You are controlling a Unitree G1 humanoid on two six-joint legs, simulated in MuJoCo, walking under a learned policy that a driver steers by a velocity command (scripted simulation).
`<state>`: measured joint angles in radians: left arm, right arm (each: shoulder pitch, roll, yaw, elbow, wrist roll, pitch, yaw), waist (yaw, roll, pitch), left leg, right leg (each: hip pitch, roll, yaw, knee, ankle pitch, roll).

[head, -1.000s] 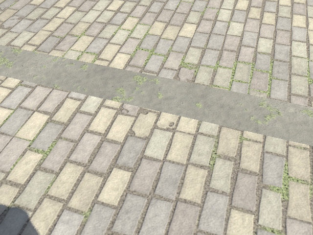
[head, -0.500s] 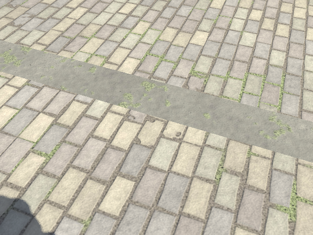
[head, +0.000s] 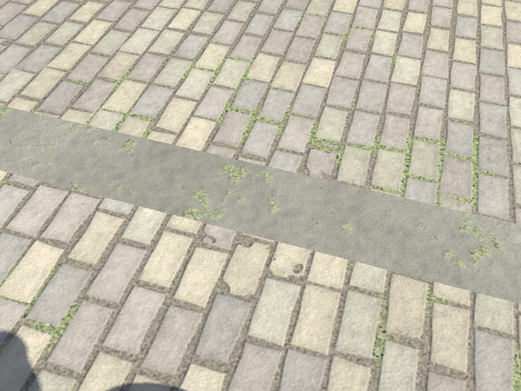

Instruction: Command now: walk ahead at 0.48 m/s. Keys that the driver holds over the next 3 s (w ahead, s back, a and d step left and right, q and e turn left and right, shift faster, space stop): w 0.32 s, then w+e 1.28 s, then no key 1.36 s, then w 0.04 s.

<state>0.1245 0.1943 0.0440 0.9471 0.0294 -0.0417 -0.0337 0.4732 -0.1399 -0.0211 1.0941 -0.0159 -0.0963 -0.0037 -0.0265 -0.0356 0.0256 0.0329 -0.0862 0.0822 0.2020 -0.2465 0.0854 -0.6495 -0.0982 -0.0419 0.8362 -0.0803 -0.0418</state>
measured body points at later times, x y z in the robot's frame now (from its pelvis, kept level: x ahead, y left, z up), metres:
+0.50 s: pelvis +0.29 -0.04 +0.00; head +0.32 -0.04 +0.45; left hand +0.24 +0.20 -0.14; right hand +0.42 -0.27 -0.13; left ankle +0.42 +0.12 -0.68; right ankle +0.25 -0.10 -0.74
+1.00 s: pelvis +0.57 +0.00 +0.00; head +0.59 +0.00 +0.45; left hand +0.76 +0.21 -0.13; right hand +0.50 -0.26 -0.13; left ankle +0.56 +0.08 -0.74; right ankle +0.58 -0.16 -0.66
